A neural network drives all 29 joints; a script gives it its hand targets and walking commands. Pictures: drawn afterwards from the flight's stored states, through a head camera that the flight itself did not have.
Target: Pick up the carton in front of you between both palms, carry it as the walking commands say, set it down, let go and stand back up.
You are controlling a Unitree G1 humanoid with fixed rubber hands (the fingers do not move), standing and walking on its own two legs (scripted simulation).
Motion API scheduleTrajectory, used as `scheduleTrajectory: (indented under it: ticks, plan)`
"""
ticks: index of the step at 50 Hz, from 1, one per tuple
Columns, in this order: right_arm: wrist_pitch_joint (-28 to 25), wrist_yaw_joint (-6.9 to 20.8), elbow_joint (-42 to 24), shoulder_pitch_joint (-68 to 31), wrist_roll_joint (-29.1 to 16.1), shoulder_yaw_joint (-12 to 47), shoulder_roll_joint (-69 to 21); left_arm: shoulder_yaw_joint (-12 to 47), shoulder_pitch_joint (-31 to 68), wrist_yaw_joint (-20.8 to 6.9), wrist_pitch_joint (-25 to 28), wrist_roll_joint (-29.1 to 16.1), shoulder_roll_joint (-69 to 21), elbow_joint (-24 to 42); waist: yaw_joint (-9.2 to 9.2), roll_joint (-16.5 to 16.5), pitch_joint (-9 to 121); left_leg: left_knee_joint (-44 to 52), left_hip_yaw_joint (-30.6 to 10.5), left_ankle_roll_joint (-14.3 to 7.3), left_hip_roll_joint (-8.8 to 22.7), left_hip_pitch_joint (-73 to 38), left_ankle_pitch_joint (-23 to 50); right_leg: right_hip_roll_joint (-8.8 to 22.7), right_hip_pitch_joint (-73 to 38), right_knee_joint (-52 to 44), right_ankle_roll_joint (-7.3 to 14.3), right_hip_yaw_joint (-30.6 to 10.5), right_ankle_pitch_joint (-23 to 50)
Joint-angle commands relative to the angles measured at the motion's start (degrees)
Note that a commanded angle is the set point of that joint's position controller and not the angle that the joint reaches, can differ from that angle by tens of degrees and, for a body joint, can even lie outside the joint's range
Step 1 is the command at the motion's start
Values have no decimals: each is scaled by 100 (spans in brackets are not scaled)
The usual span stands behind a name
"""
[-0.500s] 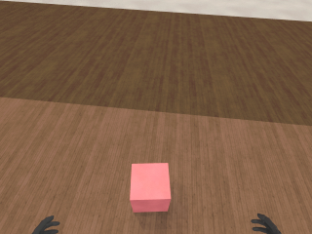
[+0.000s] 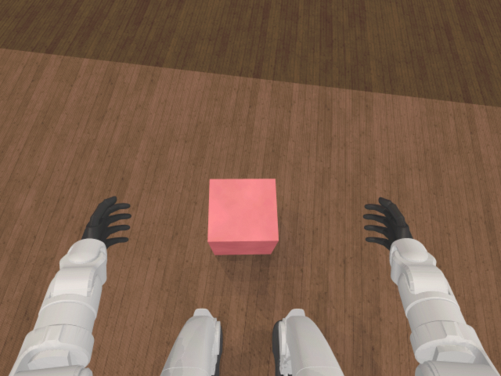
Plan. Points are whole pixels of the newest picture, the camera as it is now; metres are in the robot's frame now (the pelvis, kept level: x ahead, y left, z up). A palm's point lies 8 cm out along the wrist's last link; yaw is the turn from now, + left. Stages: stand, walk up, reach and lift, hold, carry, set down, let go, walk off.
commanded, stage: reach and lift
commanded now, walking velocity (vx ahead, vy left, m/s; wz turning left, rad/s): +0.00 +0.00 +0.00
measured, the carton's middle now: (242, 219) +0.50 +0.02 -0.58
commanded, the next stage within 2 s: none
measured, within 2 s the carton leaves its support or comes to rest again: neither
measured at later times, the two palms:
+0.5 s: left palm (151, 163) +0.50 +0.21 -0.14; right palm (335, 162) +0.51 -0.18 -0.14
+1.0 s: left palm (172, 201) +0.49 +0.21 -0.36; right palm (311, 199) +0.50 -0.17 -0.36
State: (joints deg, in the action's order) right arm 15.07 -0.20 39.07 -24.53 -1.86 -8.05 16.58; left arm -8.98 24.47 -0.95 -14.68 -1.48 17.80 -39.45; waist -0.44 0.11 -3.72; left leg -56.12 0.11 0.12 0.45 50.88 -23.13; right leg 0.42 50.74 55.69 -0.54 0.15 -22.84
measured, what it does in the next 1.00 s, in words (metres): lowers itself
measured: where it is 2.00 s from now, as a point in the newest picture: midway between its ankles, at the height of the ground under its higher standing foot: (247, 367)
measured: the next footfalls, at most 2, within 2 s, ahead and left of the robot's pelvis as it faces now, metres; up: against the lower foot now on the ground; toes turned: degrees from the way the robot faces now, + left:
none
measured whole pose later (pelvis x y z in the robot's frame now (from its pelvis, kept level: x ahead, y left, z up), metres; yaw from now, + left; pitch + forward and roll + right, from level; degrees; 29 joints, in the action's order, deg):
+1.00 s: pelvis -0.04 -0.01 -0.20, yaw +1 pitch +53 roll +0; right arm 5.9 -6.6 54.6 -74.4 -2.3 -14.5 15.8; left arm -16.9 74.0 3.3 -4.7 -2.6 18.8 -56.2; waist -0.9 0.7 -0.6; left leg -96.1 -1.7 1.5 -0.8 119.3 -30.0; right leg -1.4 119.3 96.2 -1.3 -1.6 -30.2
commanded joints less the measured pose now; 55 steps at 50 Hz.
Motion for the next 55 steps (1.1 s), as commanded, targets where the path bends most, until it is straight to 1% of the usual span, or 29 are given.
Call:
scheduleTrajectory:
  ticks: [1,6,10,13,17,21,23,27,30,32,34,38,40,42,47,49,53,55]
  plan:
    - [-56,-88,-309,-1495,-113,-224,733,-226,1499,72,62,-119,796,285,-19,-65,3397,197,-73,178,-242,-996,2662,-268,-885,-171,-154,-56,2394]
    - [10,-183,43,-3206,-184,-361,882,-309,3216,170,12,-202,931,-107,1,-24,4232,155,18,175,-243,-523,1813,-277,-438,-117,-151,61,1615]
    - [65,-255,514,-4428,-243,-437,956,-373,4463,237,-38,-223,988,-544,-21,-42,4769,151,101,179,-249,-208,1196,-307,-91,-98,-145,122,1004]
    - [44,-260,878,-5255,-222,-512,961,-489,5259,252,-24,-154,972,-887,-57,-54,4978,137,137,186,-266,39,857,-327,255,-71,-149,160,637]
    - [-59,-232,1226,-6161,-58,-728,943,-710,6151,254,67,16,912,-1192,-96,-44,5255,64,177,207,-302,288,737,-369,628,-2,-142,210,500]
    - [-173,-215,1353,-6779,202,-1015,904,-976,6776,246,179,256,863,-1268,-103,-34,5636,-45,189,225,-339,362,945,-431,792,115,-139,253,723]
    - [-249,-217,1315,-6842,359,-1162,875,-1111,6867,236,247,394,812,-1214,-81,-43,6028,-95,175,216,-374,176,1368,-478,721,158,-130,258,1116]
    - [-475,-219,1040,-6556,591,-1360,704,-1311,6617,185,452,597,626,-952,-80,-118,6816,-267,105,163,-439,-275,2870,-556,570,324,-88,186,2401]
    - [-697,-202,921,-6266,673,-1434,429,-1441,6328,160,672,690,387,-866,-117,-144,6777,-518,11,134,-426,-64,3833,-554,982,545,-80,125,3164]
    - [-845,-204,921,-6062,747,-1489,273,-1533,6081,151,824,746,226,-911,-110,-104,6600,-764,-55,133,-402,350,4245,-540,1365,765,-95,74,3513]
    - [-953,-210,973,-5839,816,-1529,137,-1613,5805,148,942,805,102,-1027,-109,-4,6412,-1042,-91,143,-378,885,4294,-523,1793,1036,-129,34,3609]
    - [-1060,-251,1065,-5591,841,-1506,-62,-1734,5481,169,1105,877,54,-1226,-174,167,5987,-1669,14,194,-409,2287,3442,-507,2601,1732,-228,22,3119]
    - [-1082,-312,1088,-5591,784,-1442,-57,-1705,5510,201,1153,811,126,-1237,-178,204,5973,-2048,62,221,-428,2866,3201,-493,2821,2145,-253,4,3025]
    - [-1090,-401,1064,-5679,657,-1301,32,-1568,5631,244,1183,660,286,-1204,-159,209,6201,-2487,98,238,-443,3180,3122,-482,2884,2611,-268,-10,3041]
    - [-1059,-639,938,-6198,42,-732,489,-872,6187,410,1149,-41,760,-1056,-100,131,7169,-3590,205,265,-424,3319,2952,-469,2811,3696,-292,75,3022]
    - [-1012,-710,880,-6476,-229,-493,673,-594,6448,483,1091,-324,920,-997,-99,84,7485,-3970,271,272,-402,3340,2757,-469,2734,4087,-279,126,2905]
    - [-842,-803,790,-7190,-697,-134,958,-249,7128,610,920,-722,1243,-939,-168,28,7658,-4523,380,241,-343,3376,2006,-460,2787,4620,-234,218,2058]
    - [-733,-824,945,-7538,-841,-21,1030,-142,7458,656,820,-844,1360,-1099,-204,62,7405,-4693,409,229,-297,3595,1477,-419,2903,4814,-219,246,1538]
